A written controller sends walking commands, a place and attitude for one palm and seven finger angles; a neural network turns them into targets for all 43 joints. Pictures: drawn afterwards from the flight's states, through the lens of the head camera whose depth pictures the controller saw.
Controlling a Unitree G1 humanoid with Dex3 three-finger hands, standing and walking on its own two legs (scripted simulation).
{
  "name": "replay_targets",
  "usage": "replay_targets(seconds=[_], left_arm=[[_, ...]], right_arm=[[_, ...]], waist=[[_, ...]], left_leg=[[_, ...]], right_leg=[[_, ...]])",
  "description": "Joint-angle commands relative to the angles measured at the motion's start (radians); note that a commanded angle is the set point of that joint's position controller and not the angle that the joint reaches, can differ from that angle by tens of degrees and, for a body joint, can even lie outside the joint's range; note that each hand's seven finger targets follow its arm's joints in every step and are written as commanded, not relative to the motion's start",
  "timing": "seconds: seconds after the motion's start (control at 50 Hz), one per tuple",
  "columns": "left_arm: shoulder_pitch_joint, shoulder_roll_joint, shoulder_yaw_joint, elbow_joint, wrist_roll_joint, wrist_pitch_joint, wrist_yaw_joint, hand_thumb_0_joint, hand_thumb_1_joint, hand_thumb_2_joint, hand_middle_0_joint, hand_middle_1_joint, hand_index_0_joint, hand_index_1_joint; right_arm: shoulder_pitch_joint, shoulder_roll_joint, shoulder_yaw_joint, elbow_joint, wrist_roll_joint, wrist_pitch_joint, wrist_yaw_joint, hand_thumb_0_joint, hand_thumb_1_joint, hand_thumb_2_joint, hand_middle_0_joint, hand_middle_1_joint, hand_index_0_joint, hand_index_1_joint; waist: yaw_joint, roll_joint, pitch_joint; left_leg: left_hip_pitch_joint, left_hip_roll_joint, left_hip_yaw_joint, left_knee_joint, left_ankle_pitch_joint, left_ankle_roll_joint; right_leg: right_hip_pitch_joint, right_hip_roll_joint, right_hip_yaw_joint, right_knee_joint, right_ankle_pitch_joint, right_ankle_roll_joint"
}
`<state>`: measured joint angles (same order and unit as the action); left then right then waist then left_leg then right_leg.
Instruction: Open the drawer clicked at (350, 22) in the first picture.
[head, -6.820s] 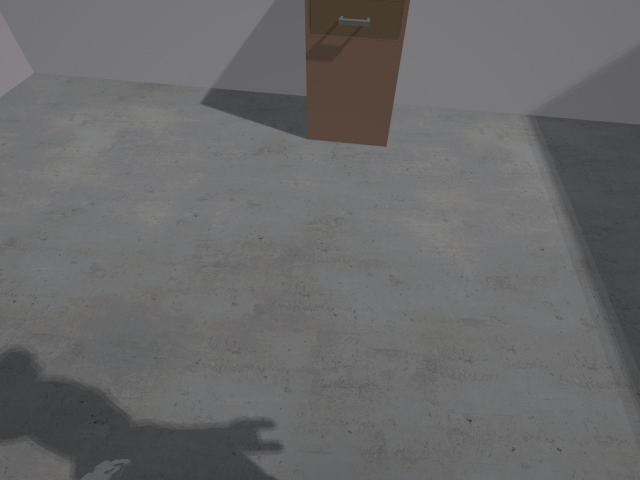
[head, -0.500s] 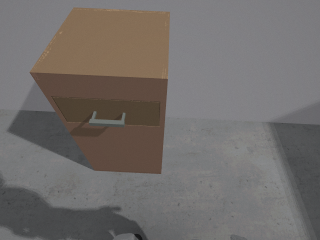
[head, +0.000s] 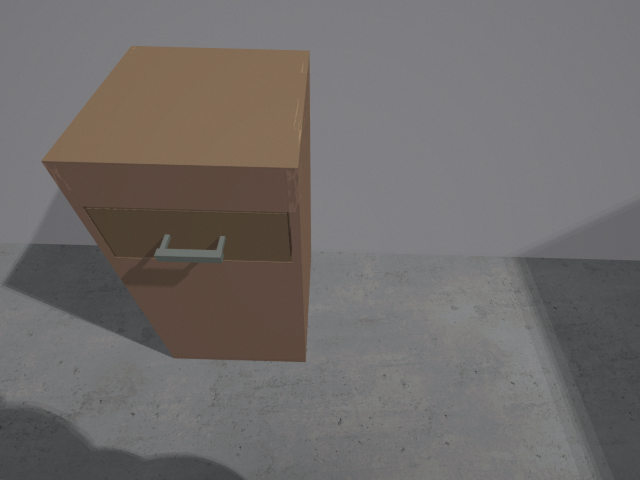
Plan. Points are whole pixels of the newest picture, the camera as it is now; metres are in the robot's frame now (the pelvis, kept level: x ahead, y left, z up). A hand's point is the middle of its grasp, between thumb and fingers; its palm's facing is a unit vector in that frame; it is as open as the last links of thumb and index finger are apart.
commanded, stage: come to a stop and stand still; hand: left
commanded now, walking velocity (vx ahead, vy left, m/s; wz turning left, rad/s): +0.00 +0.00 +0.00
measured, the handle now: (191, 248) +0.55 +0.29 -0.14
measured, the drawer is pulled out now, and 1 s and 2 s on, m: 0.00 0.00 0.00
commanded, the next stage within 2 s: look again from close up in 0.02 s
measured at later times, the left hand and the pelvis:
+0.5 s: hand out of the picture +0.01 +0.20 -0.18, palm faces +0.03 -0.98 -0.20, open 7.4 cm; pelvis +0.00 +0.03 -0.01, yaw +0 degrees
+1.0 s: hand (146, 417) +0.20 +0.23 -0.04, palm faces -0.04 -0.31 -0.95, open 7.9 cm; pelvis -0.01 +0.03 -0.03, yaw -3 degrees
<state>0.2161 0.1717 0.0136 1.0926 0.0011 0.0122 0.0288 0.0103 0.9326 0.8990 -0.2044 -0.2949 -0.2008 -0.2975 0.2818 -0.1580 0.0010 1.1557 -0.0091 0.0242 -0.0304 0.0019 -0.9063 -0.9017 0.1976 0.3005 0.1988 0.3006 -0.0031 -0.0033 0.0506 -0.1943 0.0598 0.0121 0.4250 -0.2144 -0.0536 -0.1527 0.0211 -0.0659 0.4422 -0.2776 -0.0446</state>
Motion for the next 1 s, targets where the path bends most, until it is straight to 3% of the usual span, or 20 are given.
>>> replay_targets(seconds=[0.0,0.08,0.1,0.12,0.16,0.24,0.26,0.38,0.68,0.7,0.72,0.74,0.76,0.78,0.8,0.84,0.88,0.9,0.94,0.98], left_arm=[[0.059,0.102,0.015,-0.012,0.000,-0.017,0.000,0.000,0.900,0.900,-0.200,-0.300,-0.200,-0.300],[0.080,0.087,0.012,-0.001,0.000,-0.022,0.002,0.000,0.900,0.900,-0.200,-0.300,-0.200,-0.300],[0.185,0.103,0.010,0.022,0.022,-0.061,0.047,0.000,0.900,0.900,-0.200,-0.300,-0.200,-0.300],[0.155,0.157,0.019,-0.024,0.018,-0.073,0.040,0.000,0.900,0.900,-0.200,-0.300,-0.200,-0.300],[0.084,0.132,0.014,-0.061,0.017,-0.070,0.031,0.000,0.900,0.900,-0.200,-0.300,-0.200,-0.300],[0.118,0.065,0.000,-0.065,0.011,-0.054,0.024,0.000,0.900,0.900,-0.200,-0.300,-0.200,-0.300],[0.126,0.063,-0.001,-0.057,0.012,-0.047,0.023,0.000,0.900,0.900,-0.200,-0.300,-0.200,-0.300],[0.141,0.071,-0.007,-0.049,0.012,-0.035,0.012,0.000,0.900,0.900,-0.200,-0.300,-0.200,-0.300],[0.163,0.071,-0.009,-0.016,0.011,-0.037,0.005,0.000,0.900,0.900,-0.200,-0.300,-0.200,-0.300],[0.218,0.103,-0.006,0.007,0.024,-0.056,0.047,0.000,0.900,0.900,-0.200,-0.300,-0.200,-0.300],[-0.546,0.408,-0.016,-1.527,0.152,-0.225,0.064,0.000,0.877,0.890,-0.202,-0.315,-0.202,-0.315],[-0.102,0.364,0.030,-1.261,0.183,-0.146,0.148,0.000,0.853,0.880,-0.203,-0.330,-0.203,-0.330],[0.154,0.163,-0.056,-1.142,0.168,0.007,0.196,0.000,0.830,0.870,-0.205,-0.345,-0.205,-0.345],[0.175,0.041,-0.144,-1.119,0.223,0.036,0.201,0.000,0.807,0.860,-0.207,-0.360,-0.207,-0.360],[0.088,0.110,-0.136,-1.202,0.308,0.024,0.228,0.000,0.783,0.850,-0.208,-0.375,-0.208,-0.375],[0.179,0.147,-0.123,-1.123,0.539,0.031,0.295,0.000,0.737,0.830,-0.212,-0.405,-0.212,-0.405],[0.357,0.130,-0.128,-1.049,0.749,0.040,0.346,0.000,0.690,0.810,-0.215,-0.435,-0.215,-0.435],[0.435,0.110,-0.133,-1.007,0.832,0.038,0.367,0.000,0.667,0.800,-0.217,-0.450,-0.217,-0.450],[0.495,0.101,-0.130,-0.991,0.951,0.014,0.389,0.000,0.620,0.780,-0.220,-0.480,-0.220,-0.480],[0.458,0.191,-0.045,-1.052,1.027,-0.030,0.410,0.000,0.573,0.760,-0.223,-0.510,-0.223,-0.510]], right_arm=[[0.023,-0.081,-0.015,-0.038,-0.005,-0.022,-0.005,0.000,-0.900,-0.900,0.200,0.300,0.200,0.300],[0.042,-0.075,-0.014,-0.033,-0.004,-0.025,-0.007,0.000,-0.900,-0.900,0.200,0.300,0.200,0.300],[-0.059,-0.093,-0.018,-0.096,0.003,-0.050,0.004,0.000,-0.900,-0.900,0.200,0.300,0.200,0.300],[0.011,-0.039,-0.014,-0.136,0.002,-0.040,0.010,0.000,-0.900,-0.900,0.200,0.300,0.200,0.300],[0.068,-0.031,-0.014,-0.141,0.001,-0.034,0.014,0.000,-0.900,-0.900,0.200,0.300,0.200,0.300],[0.097,-0.076,-0.012,-0.129,-0.007,-0.053,0.005,0.000,-0.900,-0.900,0.200,0.300,0.200,0.300],[0.096,-0.077,-0.008,-0.124,-0.008,-0.055,0.005,0.000,-0.900,-0.900,0.200,0.300,0.200,0.300],[0.072,-0.089,-0.003,-0.123,-0.007,-0.050,0.003,0.000,-0.900,-0.900,0.200,0.300,0.200,0.300],[0.069,-0.094,0.003,-0.079,-0.003,-0.057,0.001,0.000,-0.900,-0.900,0.200,0.300,0.200,0.300],[-0.038,-0.119,-0.005,-0.148,0.008,-0.062,0.007,0.000,-0.900,-0.900,0.200,0.300,0.200,0.300],[-0.013,-0.263,-0.016,-0.477,0.057,-0.211,-0.039,0.000,-0.900,-0.900,0.200,0.300,0.200,0.300],[-0.080,-0.192,-0.016,-0.423,0.043,-0.304,-0.082,0.000,-0.900,-0.900,0.200,0.300,0.200,0.300],[-0.096,-0.149,-0.040,-0.404,0.064,-0.332,-0.079,0.000,-0.900,-0.900,0.200,0.300,0.200,0.300],[-0.089,-0.142,-0.033,-0.405,0.066,-0.339,-0.075,0.000,-0.900,-0.900,0.200,0.300,0.200,0.300],[-0.141,-0.189,-0.043,-0.465,0.046,-0.344,-0.064,0.000,-0.900,-0.900,0.200,0.300,0.200,0.300],[-0.139,-0.209,-0.048,-0.527,-0.008,-0.304,-0.046,0.000,-0.900,-0.900,0.200,0.300,0.200,0.300],[-0.176,-0.203,-0.072,-0.621,-0.032,-0.246,-0.013,0.000,-0.900,-0.900,0.200,0.300,0.200,0.300],[-0.209,-0.204,-0.080,-0.658,-0.045,-0.205,0.005,0.000,-0.900,-0.900,0.200,0.300,0.200,0.300],[-0.259,-0.200,-0.082,-0.719,-0.054,-0.122,0.041,0.000,-0.900,-0.900,0.200,0.300,0.200,0.300],[-0.290,-0.186,-0.073,-0.760,-0.043,-0.067,0.062,0.000,-0.900,-0.900,0.200,0.300,0.200,0.300]], waist=[[0.009,0.004,0.014],[0.007,0.000,0.007],[0.051,-0.041,0.017],[-0.007,-0.062,-0.078],[-0.035,-0.049,-0.133],[-0.015,0.003,-0.028],[-0.007,0.083,-0.010],[0.003,0.013,0.061],[0.010,0.014,0.005],[0.045,-0.064,0.068],[-0.058,0.260,-0.446],[0.030,0.361,-0.431],[-0.001,0.253,-0.265],[-0.016,0.151,-0.178],[-0.028,0.128,-0.081],[-0.031,-0.038,-0.133],[0.037,-0.121,-0.183],[0.065,-0.162,-0.143],[0.098,-0.203,-0.124],[0.137,-0.206,-0.186]], left_leg=[[0.000,0.037,-0.042,-0.072,0.068,0.046],[0.021,0.041,-0.039,-0.072,0.092,0.048],[-0.096,0.023,0.019,0.188,0.040,0.024],[-0.126,0.001,-0.019,0.231,-0.155,0.047],[-0.064,-0.007,0.011,0.185,-0.128,0.056],[-0.037,0.051,-0.056,0.052,0.166,0.085],[-0.053,0.055,-0.072,0.033,0.193,0.094],[-0.091,0.041,-0.077,-0.028,0.049,0.097],[-0.031,0.035,-0.065,-0.041,0.105,0.100],[-0.110,0.039,-0.031,0.168,0.202,0.062],[0.209,-0.051,0.006,0.012,0.336,0.102],[0.279,-0.003,-0.015,0.028,0.478,0.082],[0.098,0.002,-0.033,-0.010,0.359,0.044],[0.026,-0.007,-0.031,0.015,0.298,0.060],[-0.054,-0.027,-0.049,0.051,0.162,0.065],[-0.155,-0.050,-0.050,0.132,0.060,0.076],[-0.219,-0.070,-0.018,0.182,0.025,0.062],[-0.275,-0.074,-0.011,0.197,-0.008,0.059],[-0.330,-0.084,0.008,0.227,-0.045,0.063],[-0.379,-0.097,0.021,0.251,-0.019,0.063]], right_leg=[[-0.033,-0.129,0.131,-0.158,0.032,0.009],[-0.036,-0.126,0.127,-0.156,0.066,0.009],[0.002,-0.214,0.212,-0.109,0.676,0.069],[0.064,-0.279,0.235,-0.084,0.672,0.012],[0.029,-0.230,0.164,-0.059,0.437,-0.066],[-0.069,-0.111,0.099,0.002,0.197,-0.013],[-0.063,-0.100,0.091,0.013,0.136,-0.010],[-0.083,-0.096,0.090,-0.020,0.040,0.004],[-0.043,-0.114,0.090,-0.032,0.113,0.012],[-0.077,-0.177,0.162,-0.061,0.538,0.029],[-0.023,-0.055,0.155,0.065,0.439,-0.007],[-0.106,-0.040,0.061,0.138,0.166,-0.017],[-0.203,-0.026,0.003,0.171,-0.009,0.007],[-0.220,-0.025,-0.011,0.155,0.017,0.014],[-0.273,-0.018,0.004,0.129,0.034,0.008],[-0.362,0.001,-0.009,0.159,-0.011,-0.001],[-0.386,0.017,0.023,0.178,-0.114,-0.013],[-0.414,0.023,0.049,0.177,-0.148,-0.022],[-0.410,0.012,0.097,0.178,-0.118,-0.035],[-0.350,-0.002,0.152,0.214,-0.025,-0.039]])
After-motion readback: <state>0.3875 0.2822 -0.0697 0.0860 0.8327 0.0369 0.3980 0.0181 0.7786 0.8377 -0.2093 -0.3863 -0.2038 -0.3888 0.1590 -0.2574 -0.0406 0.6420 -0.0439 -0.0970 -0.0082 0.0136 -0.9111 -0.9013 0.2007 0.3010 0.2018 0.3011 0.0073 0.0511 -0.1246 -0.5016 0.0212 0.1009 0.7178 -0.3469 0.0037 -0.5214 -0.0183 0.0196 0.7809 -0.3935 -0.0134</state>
